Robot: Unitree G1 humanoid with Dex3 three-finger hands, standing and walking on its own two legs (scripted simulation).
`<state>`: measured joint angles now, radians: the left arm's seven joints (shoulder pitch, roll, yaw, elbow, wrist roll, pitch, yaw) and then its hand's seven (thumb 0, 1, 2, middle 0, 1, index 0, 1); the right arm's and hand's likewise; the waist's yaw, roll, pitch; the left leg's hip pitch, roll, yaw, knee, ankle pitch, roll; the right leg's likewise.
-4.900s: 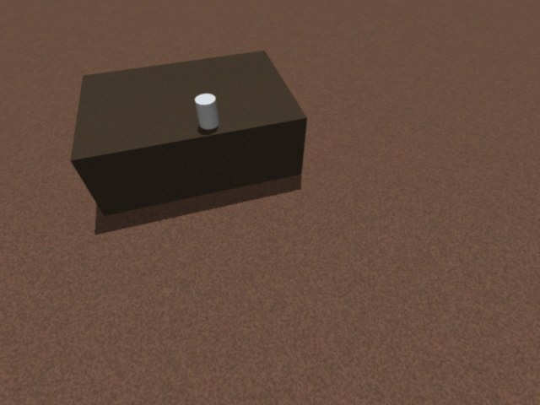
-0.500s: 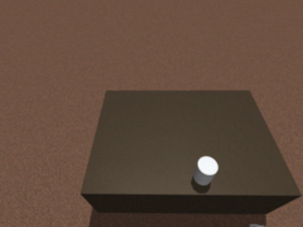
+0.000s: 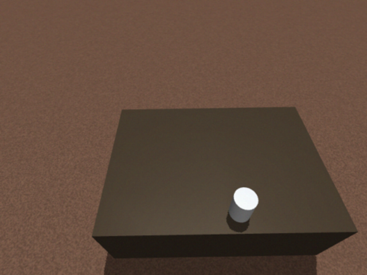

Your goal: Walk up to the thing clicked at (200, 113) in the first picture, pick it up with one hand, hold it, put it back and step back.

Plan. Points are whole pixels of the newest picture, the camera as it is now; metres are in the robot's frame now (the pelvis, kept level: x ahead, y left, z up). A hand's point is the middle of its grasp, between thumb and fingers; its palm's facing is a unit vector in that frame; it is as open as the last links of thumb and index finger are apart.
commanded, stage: walk up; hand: right
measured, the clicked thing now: (242, 205) +0.42 -0.21 -0.36
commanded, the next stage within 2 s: stand in 0.06 s
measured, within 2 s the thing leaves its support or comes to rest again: neither
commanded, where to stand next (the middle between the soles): +0.03 +0.00 m, yaw -1 degrees
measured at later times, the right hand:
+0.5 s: hand out of the picture +0.08 -0.25 -0.16, palm faces -0.04 +0.95 -0.32, open 7.4 cm
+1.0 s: hand out of the picture +0.08 -0.25 -0.16, palm faces -0.05 +0.94 -0.33, open 7.4 cm
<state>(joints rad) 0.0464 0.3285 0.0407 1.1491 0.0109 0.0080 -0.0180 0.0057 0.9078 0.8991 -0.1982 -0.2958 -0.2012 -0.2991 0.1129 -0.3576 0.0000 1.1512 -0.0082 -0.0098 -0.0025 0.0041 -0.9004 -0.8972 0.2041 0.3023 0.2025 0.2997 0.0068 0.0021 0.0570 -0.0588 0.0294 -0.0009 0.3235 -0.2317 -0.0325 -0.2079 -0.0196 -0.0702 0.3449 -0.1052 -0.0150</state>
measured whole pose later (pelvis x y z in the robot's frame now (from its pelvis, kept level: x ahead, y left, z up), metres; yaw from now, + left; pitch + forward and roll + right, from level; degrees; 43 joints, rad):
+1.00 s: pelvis +0.01 +0.00 +0.00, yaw +1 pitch -2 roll +0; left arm 0.09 0.34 0.01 1.15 0.01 -0.01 -0.01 0.01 0.91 0.90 -0.20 -0.30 -0.20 -0.30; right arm 0.14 -0.36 0.01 1.11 -0.01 0.00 0.00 0.00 -0.90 -0.90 0.20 0.30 0.20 0.30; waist 0.01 0.01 0.04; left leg -0.02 0.03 -0.01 0.30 -0.24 -0.04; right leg -0.18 -0.02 -0.08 0.35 -0.13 -0.02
